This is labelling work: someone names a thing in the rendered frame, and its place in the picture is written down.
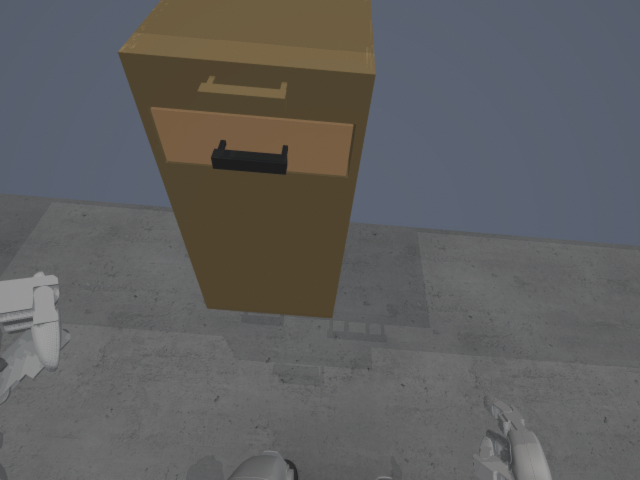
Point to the cabinet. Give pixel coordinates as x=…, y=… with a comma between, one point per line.
x=259, y=242

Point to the drawer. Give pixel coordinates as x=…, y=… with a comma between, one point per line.
x=313, y=146

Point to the robot left shin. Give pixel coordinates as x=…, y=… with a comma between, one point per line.
x=273, y=453

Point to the handle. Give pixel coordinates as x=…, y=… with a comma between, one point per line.
x=242, y=98
x=249, y=161

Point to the robot left thigh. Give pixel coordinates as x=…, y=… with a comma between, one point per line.
x=263, y=467

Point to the robot left hand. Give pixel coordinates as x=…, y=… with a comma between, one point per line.
x=30, y=305

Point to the robot right hand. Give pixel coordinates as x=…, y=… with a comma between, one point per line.
x=522, y=457

